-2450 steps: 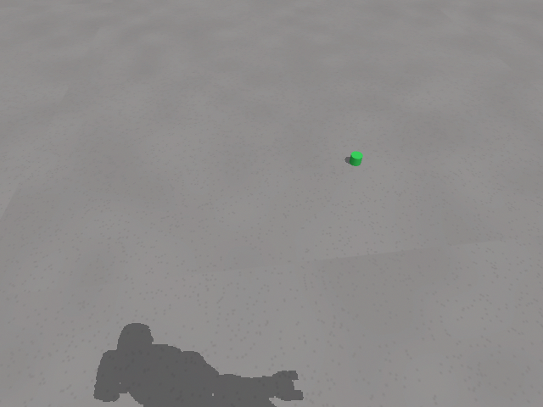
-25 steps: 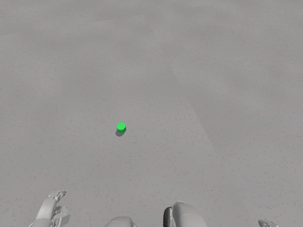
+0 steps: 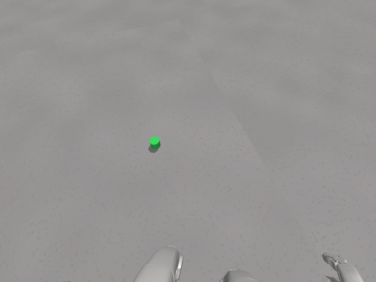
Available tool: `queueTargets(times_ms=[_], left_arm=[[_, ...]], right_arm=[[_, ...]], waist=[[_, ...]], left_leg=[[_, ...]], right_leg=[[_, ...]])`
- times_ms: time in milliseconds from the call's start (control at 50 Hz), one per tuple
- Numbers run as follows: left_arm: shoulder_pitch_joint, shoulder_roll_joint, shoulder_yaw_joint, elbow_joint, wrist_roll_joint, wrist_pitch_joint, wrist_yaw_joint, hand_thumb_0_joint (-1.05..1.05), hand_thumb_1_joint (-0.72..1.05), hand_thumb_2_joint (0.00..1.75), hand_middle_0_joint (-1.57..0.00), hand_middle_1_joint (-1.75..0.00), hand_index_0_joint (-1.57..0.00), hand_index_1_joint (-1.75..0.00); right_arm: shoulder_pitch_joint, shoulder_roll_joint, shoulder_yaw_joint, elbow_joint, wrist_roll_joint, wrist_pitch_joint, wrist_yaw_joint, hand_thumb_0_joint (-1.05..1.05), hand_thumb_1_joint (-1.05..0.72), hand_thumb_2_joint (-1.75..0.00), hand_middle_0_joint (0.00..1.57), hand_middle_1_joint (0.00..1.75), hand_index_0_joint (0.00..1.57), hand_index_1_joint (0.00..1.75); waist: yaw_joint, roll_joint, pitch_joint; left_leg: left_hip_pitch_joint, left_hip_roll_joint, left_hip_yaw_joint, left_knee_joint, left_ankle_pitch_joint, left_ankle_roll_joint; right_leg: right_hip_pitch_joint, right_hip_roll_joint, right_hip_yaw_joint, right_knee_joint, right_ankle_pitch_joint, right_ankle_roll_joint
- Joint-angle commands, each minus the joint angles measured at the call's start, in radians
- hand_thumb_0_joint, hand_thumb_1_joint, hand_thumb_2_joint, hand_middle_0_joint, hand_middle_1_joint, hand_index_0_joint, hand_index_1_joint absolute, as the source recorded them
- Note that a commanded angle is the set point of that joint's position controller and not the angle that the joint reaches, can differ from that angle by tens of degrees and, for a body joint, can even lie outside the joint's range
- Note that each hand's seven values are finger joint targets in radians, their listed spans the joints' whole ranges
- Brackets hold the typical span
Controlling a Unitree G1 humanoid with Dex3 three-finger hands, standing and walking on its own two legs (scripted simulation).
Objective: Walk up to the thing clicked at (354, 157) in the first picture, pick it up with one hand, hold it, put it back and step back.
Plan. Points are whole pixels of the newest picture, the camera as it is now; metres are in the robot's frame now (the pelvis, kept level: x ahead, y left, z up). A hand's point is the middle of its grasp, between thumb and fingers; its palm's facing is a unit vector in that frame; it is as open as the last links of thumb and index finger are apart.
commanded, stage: step back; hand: left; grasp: from above
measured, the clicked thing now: (155, 142) +0.92 +0.29 -0.73
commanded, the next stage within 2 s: stand in 1.54 s
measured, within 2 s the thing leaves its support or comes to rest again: neither
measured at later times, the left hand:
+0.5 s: hand out of the picture -0.09 +0.25 -0.15, palm faces +0.00 -0.91 -0.41, open 7.4 cm
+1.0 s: hand out of the picture -0.11 +0.27 -0.14, palm faces +0.05 -0.92 -0.39, open 7.4 cm
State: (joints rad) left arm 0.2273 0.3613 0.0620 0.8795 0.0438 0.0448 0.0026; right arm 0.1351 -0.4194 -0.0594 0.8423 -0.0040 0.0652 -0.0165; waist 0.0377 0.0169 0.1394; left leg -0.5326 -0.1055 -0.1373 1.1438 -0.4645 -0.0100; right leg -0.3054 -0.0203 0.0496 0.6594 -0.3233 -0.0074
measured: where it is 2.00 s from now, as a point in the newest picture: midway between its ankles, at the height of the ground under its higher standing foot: outside the picture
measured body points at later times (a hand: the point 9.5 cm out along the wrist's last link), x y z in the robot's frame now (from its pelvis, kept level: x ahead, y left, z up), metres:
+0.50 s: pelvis -0.16 -0.02 -0.01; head -0.14 -0.03 +0.44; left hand -0.09 +0.30 -0.12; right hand -0.04 -0.33 -0.13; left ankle -0.08 +0.12 -0.71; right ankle -0.17 -0.13 -0.73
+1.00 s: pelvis -0.17 -0.01 +0.00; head -0.16 -0.01 +0.45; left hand -0.12 +0.31 -0.12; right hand -0.10 -0.32 -0.12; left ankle -0.18 +0.12 -0.72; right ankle -0.14 -0.12 -0.73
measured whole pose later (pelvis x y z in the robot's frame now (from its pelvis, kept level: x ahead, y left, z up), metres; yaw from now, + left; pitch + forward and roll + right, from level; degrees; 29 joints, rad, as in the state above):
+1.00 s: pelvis -0.17 -0.01 +0.00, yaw +3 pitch -3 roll -1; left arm 0.18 0.39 0.06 1.01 0.03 -0.03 -0.01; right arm 0.22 -0.36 -0.05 1.00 -0.03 0.00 0.01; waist -0.01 0.02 0.07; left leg -0.25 0.02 -0.06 0.64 -0.34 -0.01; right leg -0.24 0.02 -0.03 0.57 -0.26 -0.02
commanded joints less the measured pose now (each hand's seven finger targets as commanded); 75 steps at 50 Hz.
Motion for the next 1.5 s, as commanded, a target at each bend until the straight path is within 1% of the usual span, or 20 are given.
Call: queueTargets(times_ms=[0, 120, 160, 180, 240, 380, 420, 440, 460, 520, 700, 740, 780, 940, 960, 1000, 1140, 1200, 1320, 1480], left_arm=[[-0.075, 0.279, 0.077, -0.134, 0.010, -0.032, 0.039, 0.00, 0.90, 0.90, -0.20, -0.30, -0.20, -0.30], [-0.073, 0.253, 0.052, -0.153, -0.024, -0.001, 0.035, 0.00, 0.90, 0.90, -0.20, -0.30, -0.20, -0.30], [-0.124, 0.239, 0.053, -0.171, -0.033, -0.002, 0.050, 0.00, 0.90, 0.90, -0.20, -0.30, -0.20, -0.30], [-0.161, 0.252, 0.060, -0.155, -0.021, 0.001, 0.053, 0.00, 0.90, 0.90, -0.20, -0.30, -0.20, -0.30], [-0.052, 0.238, 0.060, -0.098, -0.041, 0.002, 0.041, 0.00, 0.90, 0.90, -0.20, -0.30, -0.20, -0.30], [0.013, 0.189, 0.051, -0.015, -0.014, -0.053, 0.011, 0.00, 0.90, 0.90, -0.20, -0.30, -0.20, -0.30], [0.047, 0.276, 0.079, 0.013, 0.011, -0.075, 0.020, 0.00, 0.90, 0.90, -0.20, -0.30, -0.20, -0.30], [-0.025, 0.377, 0.101, -0.026, 0.008, -0.073, 0.020, 0.00, 0.90, 0.90, -0.20, -0.30, -0.20, -0.30], [-0.120, 0.399, 0.101, -0.048, 0.011, -0.077, 0.021, 0.00, 0.90, 0.90, -0.20, -0.30, -0.20, -0.30], [-0.143, 0.284, 0.075, -0.039, 0.002, -0.091, 0.021, 0.00, 0.90, 0.90, -0.20, -0.30, -0.20, -0.30], [-0.084, 0.259, 0.046, -0.008, -0.004, -0.069, -0.006, 0.00, 0.90, 0.90, -0.20, -0.30, -0.20, -0.30], [-0.116, 0.177, 0.020, -0.009, -0.027, -0.069, -0.011, 0.00, 0.90, 0.90, -0.20, -0.30, -0.20, -0.30], [-0.131, 0.237, 0.039, -0.008, -0.024, -0.071, -0.007, 0.00, 0.90, 0.90, -0.20, -0.30, -0.20, -0.30], [0.010, 0.216, 0.050, 0.094, -0.015, -0.099, 0.007, 0.00, 0.90, 0.90, -0.20, -0.30, -0.20, -0.30], [0.034, 0.292, 0.066, 0.091, -0.004, -0.107, 0.015, 0.00, 0.90, 0.90, -0.20, -0.30, -0.20, -0.30], [-0.073, 0.343, 0.073, 0.053, -0.005, -0.109, 0.009, 0.00, 0.90, 0.90, -0.20, -0.30, -0.20, -0.30], [-0.166, 0.238, 0.023, 0.040, -0.024, -0.090, 0.002, 0.00, 0.90, 0.90, -0.20, -0.30, -0.20, -0.30], [-0.141, 0.202, 0.013, 0.070, -0.049, -0.073, 0.004, 0.00, 0.90, 0.90, -0.20, -0.30, -0.20, -0.30], [-0.141, 0.234, 0.015, 0.120, -0.042, -0.094, 0.012, 0.00, 0.90, 0.90, -0.20, -0.30, -0.20, -0.30], [-0.184, 0.219, 0.003, 0.144, -0.033, -0.083, 0.015, 0.00, 0.90, 0.90, -0.20, -0.30, -0.20, -0.30]], right_arm=[[0.003, -0.146, -0.032, -0.071, -0.007, -0.032, -0.011, 0.00, -0.90, -0.90, 0.20, 0.30, 0.20, 0.30], [0.124, -0.171, -0.059, -0.012, -0.033, -0.042, -0.007, 0.00, -0.90, -0.90, 0.20, 0.30, 0.20, 0.30], [0.050, -0.360, -0.092, -0.055, -0.032, -0.036, 0.009, 0.00, -0.90, -0.90, 0.20, 0.30, 0.20, 0.30], [0.030, -0.329, -0.092, -0.050, -0.035, -0.043, 0.006, 0.00, -0.90, -0.90, 0.20, 0.30, 0.20, 0.30], [-0.060, -0.232, -0.051, -0.065, -0.039, -0.043, -0.008, 0.00, -0.90, -0.90, 0.20, 0.30, 0.20, 0.30], [-0.017, -0.223, -0.053, -0.031, -0.036, -0.033, 0.002, 0.00, -0.90, -0.90, 0.20, 0.30, 0.20, 0.30], [0.024, -0.125, -0.022, -0.029, -0.027, -0.031, 0.008, 0.00, -0.90, -0.90, 0.20, 0.30, 0.20, 0.30], [-0.034, -0.128, -0.027, -0.045, -0.022, -0.032, -0.002, 0.00, -0.90, -0.90, 0.20, 0.30, 0.20, 0.30], [-0.050, -0.189, -0.050, -0.028, -0.020, -0.033, -0.002, 0.00, -0.90, -0.90, 0.20, 0.30, 0.20, 0.30], [0.009, -0.167, -0.039, 0.032, -0.008, -0.050, 0.009, 0.00, -0.90, -0.90, 0.20, 0.30, 0.20, 0.30], [0.087, -0.148, -0.050, 0.096, -0.032, -0.100, 0.024, 0.00, -0.90, -0.90, 0.20, 0.30, 0.20, 0.30], [0.114, -0.225, -0.065, 0.100, -0.040, -0.111, 0.017, 0.00, -0.90, -0.90, 0.20, 0.30, 0.20, 0.30], [0.093, -0.259, -0.071, 0.085, -0.037, -0.118, 0.019, 0.00, -0.90, -0.90, 0.20, 0.30, 0.20, 0.30], [-0.009, -0.128, -0.021, 0.064, -0.011, -0.087, 0.016, 0.00, -0.90, -0.90, 0.20, 0.30, 0.20, 0.30], [-0.022, -0.090, -0.011, 0.046, -0.005, -0.086, 0.016, 0.00, -0.90, -0.90, 0.20, 0.30, 0.20, 0.30], [0.023, -0.153, -0.033, 0.081, -0.017, -0.083, 0.004, 0.00, -0.90, -0.90, 0.20, 0.30, 0.20, 0.30], [0.088, -0.113, -0.033, 0.152, -0.031, -0.106, 0.012, 0.00, -0.90, -0.90, 0.20, 0.30, 0.20, 0.30], [-0.043, -0.212, -0.036, 0.131, -0.022, -0.111, 0.009, 0.00, -0.90, -0.90, 0.20, 0.30, 0.20, 0.30], [-0.067, -0.144, -0.015, 0.167, -0.011, -0.105, 0.004, 0.00, -0.90, -0.90, 0.20, 0.30, 0.20, 0.30], [-0.138, -0.126, -0.013, 0.183, -0.011, -0.092, 0.006, 0.00, -0.90, -0.90, 0.20, 0.30, 0.20, 0.30]], waist=[[0.004, -0.181, -0.126], [-0.033, -0.130, -0.230], [-0.074, 0.248, -0.234], [-0.077, 0.184, -0.199], [0.005, 0.109, -0.155], [-0.012, 0.133, -0.181], [-0.009, -0.102, -0.149], [0.033, -0.221, -0.119], [0.008, -0.191, -0.033], [-0.025, -0.093, -0.024], [-0.035, -0.132, -0.090], [-0.069, 0.105, -0.142], [-0.062, 0.065, -0.086], [0.028, 0.051, -0.147], [0.042, -0.120, -0.155], [0.002, -0.116, -0.075], [-0.062, -0.133, -0.143], [-0.006, 0.068, -0.148], [-0.020, 0.040, -0.226], [-0.020, 0.003, -0.204]], left_leg=[[0.039, 0.040, 0.039, -0.157, -0.059, -0.008], [0.357, 0.126, 0.061, -0.749, 0.280, 0.039], [0.293, 0.505, -0.382, -0.796, 0.549, 0.302], [0.217, 0.513, -0.372, -0.797, 0.565, 0.327], [0.228, 0.366, -0.106, -0.702, 0.633, 0.242], [0.250, 0.299, -0.049, -0.641, 0.134, 0.182], [-0.025, 0.162, 0.039, -0.390, -0.020, 0.074], [0.017, 0.092, 0.005, -0.299, -0.107, 0.022], [0.095, 0.128, -0.067, -0.180, -0.081, 0.006], [0.076, 0.070, -0.030, -0.183, 0.046, 0.005], [0.402, 0.062, 0.136, -0.735, 0.132, 0.028], [0.469, 0.313, -0.307, -0.870, -0.131, 0.135], [0.368, 0.419, -0.398, -0.913, -0.190, 0.247], [0.111, 0.217, -0.012, -0.602, 0.197, 0.078], [-0.015, 0.101, 0.042, -0.425, 0.106, 0.031], [0.050, 0.117, 0.028, -0.261, -0.127, 0.014], [0.395, 0.121, 0.124, -0.709, 0.288, 0.023], [0.260, 0.364, -0.159, -0.797, 0.236, 0.159], [0.366, 0.218, 0.065, -0.668, 0.617, 0.042], [0.382, 0.237, 0.062, -0.737, 0.507, 0.053]], right_leg=[[0.116, -0.207, 0.141, -0.155, 0.429, -0.182], [0.045, -0.165, 0.114, 0.045, 0.358, -0.087], [-0.153, 0.068, -0.018, 0.400, -0.353, -0.002], [-0.123, 0.071, 0.091, 0.539, -0.341, -0.006], [-0.145, 0.092, 0.094, 0.617, -0.217, -0.012], [0.143, 0.060, -0.077, -0.242, -0.056, -0.016], [0.293, -0.088, 0.263, -0.362, -0.165, -0.068], [0.000, -0.331, 0.518, -0.433, -0.421, -0.206], [-0.182, -0.391, 0.586, -0.454, -0.490, -0.260], [-0.059, -0.215, 0.287, -0.356, -0.255, -0.165], [-0.044, -0.157, 0.123, -0.238, -0.151, -0.111], [-0.201, -0.002, -0.032, 0.020, -0.169, -0.017], [-0.184, -0.011, -0.003, 0.197, -0.221, -0.019], [0.314, 0.010, -0.027, -0.261, 0.082, -0.028], [0.335, -0.178, 0.283, -0.349, -0.021, -0.095], [0.122, -0.389, 0.453, -0.392, -0.144, -0.257], [-0.001, -0.155, 0.047, -0.159, 0.276, -0.086], [0.083, -0.014, -0.040, -0.079, -0.064, -0.010], [0.213, -0.100, 0.012, -0.190, 0.405, -0.034], [0.204, -0.098, 0.002, -0.242, 0.337, -0.020]])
